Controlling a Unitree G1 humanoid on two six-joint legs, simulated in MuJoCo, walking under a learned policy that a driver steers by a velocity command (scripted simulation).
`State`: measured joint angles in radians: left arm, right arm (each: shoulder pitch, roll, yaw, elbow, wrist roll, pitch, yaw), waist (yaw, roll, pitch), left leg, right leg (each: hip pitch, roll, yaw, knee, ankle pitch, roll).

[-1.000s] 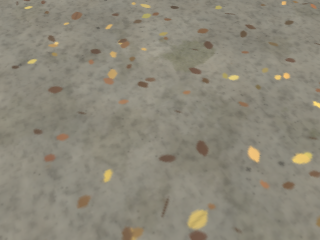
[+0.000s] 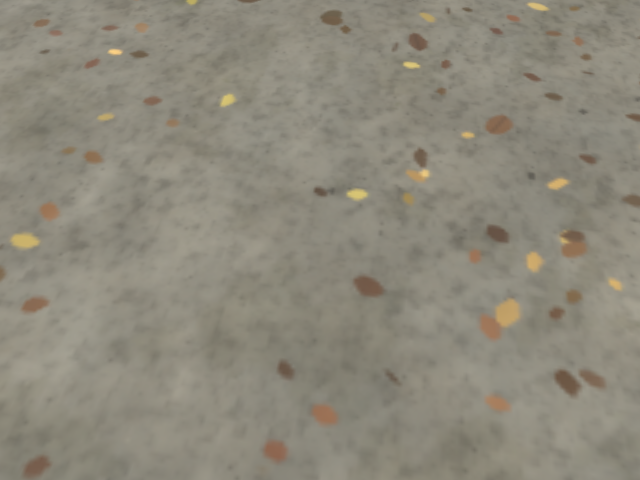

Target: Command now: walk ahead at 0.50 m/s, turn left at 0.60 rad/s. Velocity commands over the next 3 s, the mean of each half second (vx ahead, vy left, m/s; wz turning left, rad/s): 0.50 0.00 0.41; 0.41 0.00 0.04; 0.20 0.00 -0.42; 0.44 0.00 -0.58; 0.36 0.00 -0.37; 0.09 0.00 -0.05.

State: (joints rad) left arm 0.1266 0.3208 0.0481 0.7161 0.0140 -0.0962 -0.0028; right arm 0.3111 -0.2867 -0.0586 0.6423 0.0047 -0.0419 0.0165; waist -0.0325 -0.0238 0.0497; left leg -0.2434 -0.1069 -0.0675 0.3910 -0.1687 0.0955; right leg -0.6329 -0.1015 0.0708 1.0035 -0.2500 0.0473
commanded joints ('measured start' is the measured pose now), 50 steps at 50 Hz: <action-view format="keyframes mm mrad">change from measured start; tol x32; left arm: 1 -24 54 11 -56 5 0 1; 50 161 16 -1 68 -17 70 11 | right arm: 1 -39 -171 -51 -64 7 -18 -22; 50 -171 -112 -19 59 -31 -48 -10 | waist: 1 20 77 -59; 12 82 130 -158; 14 66 -349 -353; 33 120 -60 13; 39 -29 338 -402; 50 70 118 -124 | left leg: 1 -19 217 -202 -156 203 171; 11 85 229 -326 57 83 72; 16 -559 95 -116 896 -291 -70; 34 -308 148 55 137 118 -62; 37 96 109 93 77 112 8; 39 623 511 -575 -3 46 226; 50 13 304 63 -146 679 128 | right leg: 1 33 23 -13 -184 184 28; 12 491 31 28 -538 185 -103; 14 953 -304 722 -679 -163 -333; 19 547 -133 318 -784 -12 -245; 37 575 -78 -23 -476 653 -157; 40 -66 108 42 256 -339 -52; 50 212 14 -23 -178 99 6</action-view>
